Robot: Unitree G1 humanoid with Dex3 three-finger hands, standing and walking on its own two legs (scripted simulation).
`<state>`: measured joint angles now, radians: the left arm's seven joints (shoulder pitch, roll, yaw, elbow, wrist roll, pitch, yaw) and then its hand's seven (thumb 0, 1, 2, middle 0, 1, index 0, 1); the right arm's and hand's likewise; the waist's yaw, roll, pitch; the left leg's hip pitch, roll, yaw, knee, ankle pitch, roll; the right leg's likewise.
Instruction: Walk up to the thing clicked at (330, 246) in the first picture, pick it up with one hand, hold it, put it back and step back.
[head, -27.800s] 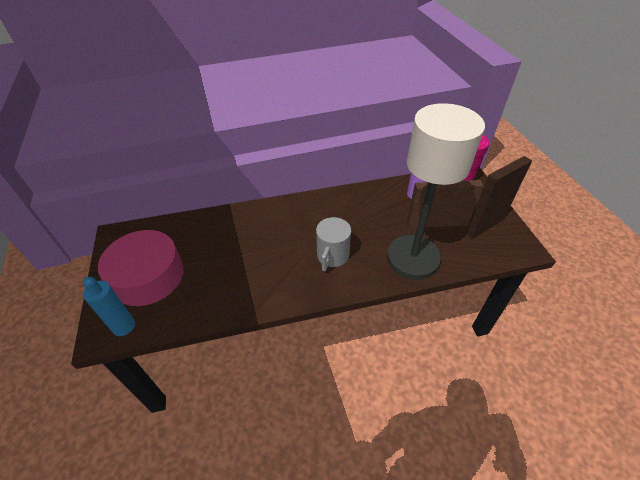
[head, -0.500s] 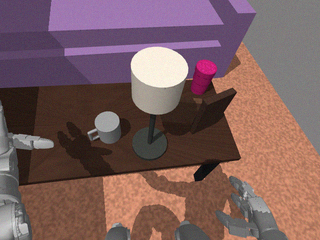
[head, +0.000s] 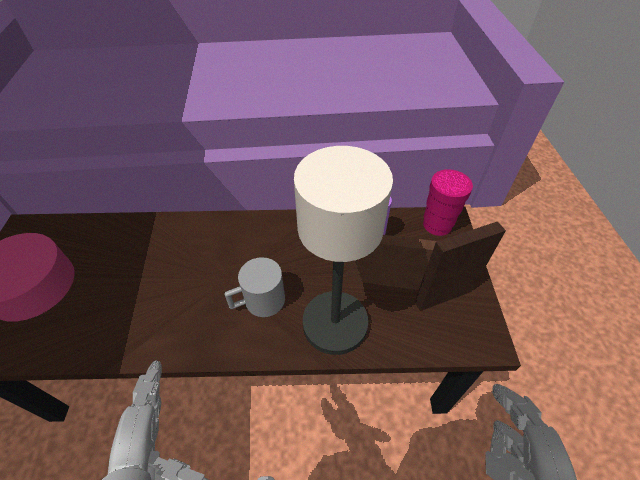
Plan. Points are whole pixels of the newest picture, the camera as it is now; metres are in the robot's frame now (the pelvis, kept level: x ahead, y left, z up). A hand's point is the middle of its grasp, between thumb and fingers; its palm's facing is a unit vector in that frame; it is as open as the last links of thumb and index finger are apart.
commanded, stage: home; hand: left
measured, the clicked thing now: (255, 290) +0.51 +0.16 -0.24
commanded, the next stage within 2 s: stand in 1.98 s
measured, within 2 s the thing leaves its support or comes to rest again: neither
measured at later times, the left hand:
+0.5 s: hand (200, 469) +0.16 +0.16 -0.05, palm faces +0.12 -0.96 -0.24, open 17.6 cm
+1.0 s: hand (194, 451) +0.18 +0.17 -0.05, palm faces +0.12 -0.96 -0.24, open 17.5 cm
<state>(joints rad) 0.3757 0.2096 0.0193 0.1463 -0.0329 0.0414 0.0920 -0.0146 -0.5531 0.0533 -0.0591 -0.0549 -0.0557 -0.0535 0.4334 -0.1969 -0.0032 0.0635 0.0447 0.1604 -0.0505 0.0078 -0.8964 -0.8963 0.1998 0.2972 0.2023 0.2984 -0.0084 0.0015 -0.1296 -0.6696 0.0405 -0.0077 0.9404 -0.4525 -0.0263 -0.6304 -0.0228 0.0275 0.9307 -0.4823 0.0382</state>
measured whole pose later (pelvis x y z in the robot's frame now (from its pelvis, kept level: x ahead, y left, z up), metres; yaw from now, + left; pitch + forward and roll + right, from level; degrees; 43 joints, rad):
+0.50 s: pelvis -0.02 -0.01 -0.01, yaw +0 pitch +9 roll +1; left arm 0.46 0.19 -0.01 0.07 -0.02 0.01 0.10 -0.01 -0.58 0.04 -0.05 -0.05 -0.05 -0.05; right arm 0.48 -0.19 -0.02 0.00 0.03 0.14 -0.08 0.01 -0.90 -0.90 0.20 0.30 0.20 0.30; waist 0.00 0.00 -0.12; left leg -0.69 0.04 -0.01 0.97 -0.44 -0.04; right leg -0.67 -0.02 0.03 1.00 -0.49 0.02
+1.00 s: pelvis +0.00 -0.01 -0.01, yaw +0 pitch +11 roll +0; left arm 0.47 0.20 0.00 0.05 -0.02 0.02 0.10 -0.01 -0.55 0.06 -0.05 -0.06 -0.05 -0.05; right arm 0.48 -0.19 -0.02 -0.01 0.03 0.15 -0.08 0.01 -0.90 -0.90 0.20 0.30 0.20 0.30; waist 0.00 -0.01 -0.13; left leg -0.70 0.04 0.00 0.99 -0.48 -0.03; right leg -0.67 -0.02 0.03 1.00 -0.52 0.03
